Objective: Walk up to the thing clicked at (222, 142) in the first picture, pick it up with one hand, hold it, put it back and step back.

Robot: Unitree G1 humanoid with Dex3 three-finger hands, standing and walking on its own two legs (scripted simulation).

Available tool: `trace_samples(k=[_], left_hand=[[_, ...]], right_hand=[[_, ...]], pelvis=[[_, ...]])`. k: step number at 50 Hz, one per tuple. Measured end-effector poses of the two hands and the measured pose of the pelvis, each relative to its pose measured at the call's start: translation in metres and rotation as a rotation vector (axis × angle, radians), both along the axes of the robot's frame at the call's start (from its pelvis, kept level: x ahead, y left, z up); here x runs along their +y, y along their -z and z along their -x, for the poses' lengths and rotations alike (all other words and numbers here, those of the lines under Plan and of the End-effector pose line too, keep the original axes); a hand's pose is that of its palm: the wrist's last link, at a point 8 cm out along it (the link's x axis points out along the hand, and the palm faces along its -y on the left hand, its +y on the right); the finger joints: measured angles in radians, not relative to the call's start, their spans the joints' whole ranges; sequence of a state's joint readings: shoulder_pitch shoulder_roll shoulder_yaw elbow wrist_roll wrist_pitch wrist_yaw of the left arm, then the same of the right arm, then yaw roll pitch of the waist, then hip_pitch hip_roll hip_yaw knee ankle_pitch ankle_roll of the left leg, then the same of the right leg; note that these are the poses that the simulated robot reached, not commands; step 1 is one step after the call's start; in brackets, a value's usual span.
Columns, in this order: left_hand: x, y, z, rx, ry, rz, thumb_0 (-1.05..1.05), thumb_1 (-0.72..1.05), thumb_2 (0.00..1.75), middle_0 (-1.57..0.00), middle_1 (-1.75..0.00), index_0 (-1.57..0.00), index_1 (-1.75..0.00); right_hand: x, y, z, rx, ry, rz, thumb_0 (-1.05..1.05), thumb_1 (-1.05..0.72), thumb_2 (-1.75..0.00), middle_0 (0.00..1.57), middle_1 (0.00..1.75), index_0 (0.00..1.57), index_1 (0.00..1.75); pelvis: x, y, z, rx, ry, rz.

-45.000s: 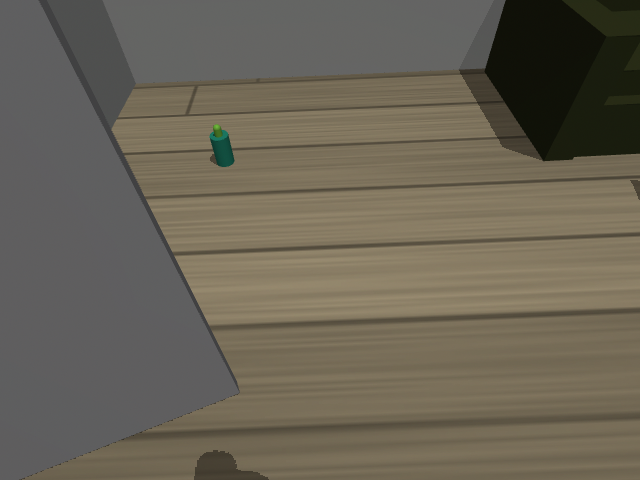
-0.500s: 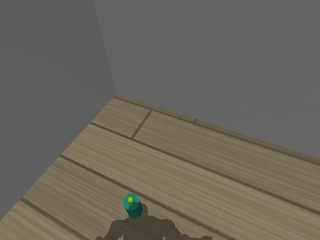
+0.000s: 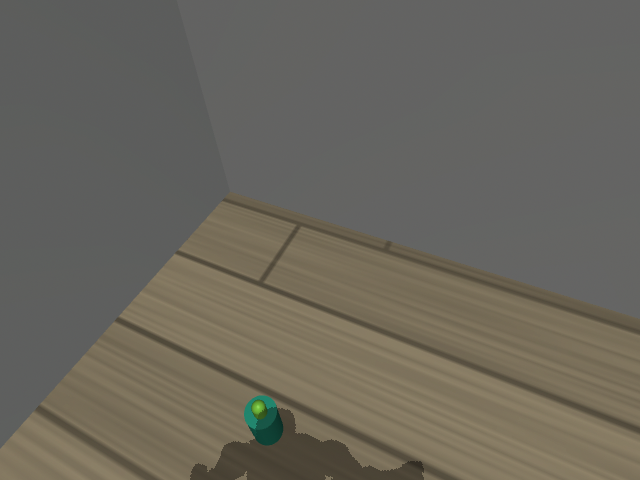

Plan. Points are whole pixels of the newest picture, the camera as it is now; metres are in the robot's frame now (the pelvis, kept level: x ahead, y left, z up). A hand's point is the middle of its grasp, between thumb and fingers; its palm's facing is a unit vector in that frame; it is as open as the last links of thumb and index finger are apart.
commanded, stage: stand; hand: left
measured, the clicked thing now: (263, 418) +0.41 +0.21 -0.68
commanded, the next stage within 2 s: step back in 0.44 s
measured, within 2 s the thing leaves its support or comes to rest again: neither
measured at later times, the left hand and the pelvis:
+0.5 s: hand out of the picture +0.08 +0.25 -0.16, palm faces +0.00 -0.94 -0.34, open 7.4 cm; pelvis +0.00 +0.00 +0.00, yaw +0 degrees
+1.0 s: hand out of the picture +0.04 +0.30 -0.18, palm faces -0.07 -0.94 -0.34, open 7.4 cm; pelvis -0.08 +0.05 -0.02, yaw -1 degrees
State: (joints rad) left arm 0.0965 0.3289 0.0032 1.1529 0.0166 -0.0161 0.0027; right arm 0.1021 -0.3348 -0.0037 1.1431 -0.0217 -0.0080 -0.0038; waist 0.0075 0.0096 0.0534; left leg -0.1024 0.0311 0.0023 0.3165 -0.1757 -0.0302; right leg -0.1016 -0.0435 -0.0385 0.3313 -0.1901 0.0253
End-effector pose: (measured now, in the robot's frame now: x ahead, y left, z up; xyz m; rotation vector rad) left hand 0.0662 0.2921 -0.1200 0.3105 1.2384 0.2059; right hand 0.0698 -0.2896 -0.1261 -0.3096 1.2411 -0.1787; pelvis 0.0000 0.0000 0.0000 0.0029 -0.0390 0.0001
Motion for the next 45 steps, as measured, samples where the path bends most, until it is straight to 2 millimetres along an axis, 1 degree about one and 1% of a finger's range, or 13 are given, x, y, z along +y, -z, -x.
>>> trace_samples(k=[12,22,25,30,34,37,39,42,45], left_hand=[[-0.002,0.001,0.002,0.022,0.000,0.001,0.01,0.91,0.90,-0.20,-0.30,-0.21,-0.30],[-0.004,0.000,-0.003,0.008,0.004,0.001,0.01,0.91,0.90,-0.20,-0.30,-0.21,-0.30],[-0.001,0.001,-0.005,-0.009,-0.015,0.000,0.01,0.91,0.90,-0.20,-0.30,-0.21,-0.30],[0.014,0.004,-0.004,-0.024,-0.008,-0.027,0.01,0.91,0.90,-0.20,-0.30,-0.21,-0.30],[0.031,0.009,-0.006,-0.039,0.029,-0.040,0.01,0.91,0.90,-0.20,-0.30,-0.21,-0.30],[0.047,0.019,-0.012,-0.070,0.049,-0.036,0.01,0.91,0.90,-0.20,-0.30,-0.21,-0.30],[0.057,0.026,-0.017,-0.096,0.044,-0.032,0.01,0.91,0.90,-0.20,-0.30,-0.21,-0.30],[0.061,0.028,-0.017,-0.114,0.040,-0.027,0.01,0.91,0.90,-0.20,-0.30,-0.21,-0.30],[0.059,0.026,-0.006,-0.101,0.044,-0.009,0.01,0.91,0.90,-0.20,-0.30,-0.20,-0.30]], right_hand=[[-0.004,0.001,0.005,0.031,0.008,0.002,0.00,-0.90,-0.90,0.21,0.30,0.21,0.30],[-0.006,0.001,0.002,0.020,0.009,-0.001,0.00,-0.90,-0.90,0.21,0.30,0.21,0.30],[-0.009,0.001,0.000,0.008,0.018,-0.002,0.00,-0.90,-0.90,0.21,0.30,0.21,0.30],[-0.015,0.003,0.001,-0.007,0.018,0.025,0.00,-0.90,-0.90,0.21,0.30,0.21,0.30],[-0.013,0.002,0.015,0.002,0.021,0.059,0.00,-0.90,-0.90,0.21,0.30,0.20,0.30],[-0.005,0.002,0.033,0.012,0.023,0.090,0.00,-0.90,-0.90,0.21,0.30,0.20,0.30],[0.003,0.002,0.049,0.035,0.019,0.111,0.00,-0.91,-0.90,0.21,0.30,0.20,0.30],[0.017,-0.004,0.072,0.079,0.010,0.114,0.00,-0.90,-0.90,0.21,0.30,0.20,0.30],[0.026,-0.011,0.088,0.099,0.013,0.115,0.00,-0.90,-0.90,0.21,0.30,0.21,0.30]], pelvis=[[-0.003,0.000,-0.003,0.007,0.000,0.000],[-0.005,0.000,-0.005,0.005,0.001,0.000],[-0.005,0.003,0.001,0.009,0.001,0.004],[0.001,0.010,0.022,0.012,-0.003,0.013],[0.016,0.016,0.035,0.017,0.000,0.006],[0.031,0.025,0.043,0.030,-0.011,0.022],[0.039,0.029,0.052,0.027,-0.015,0.021],[0.043,0.024,0.063,0.020,-0.017,0.026],[0.046,0.017,0.071,0.032,-0.013,0.036]])
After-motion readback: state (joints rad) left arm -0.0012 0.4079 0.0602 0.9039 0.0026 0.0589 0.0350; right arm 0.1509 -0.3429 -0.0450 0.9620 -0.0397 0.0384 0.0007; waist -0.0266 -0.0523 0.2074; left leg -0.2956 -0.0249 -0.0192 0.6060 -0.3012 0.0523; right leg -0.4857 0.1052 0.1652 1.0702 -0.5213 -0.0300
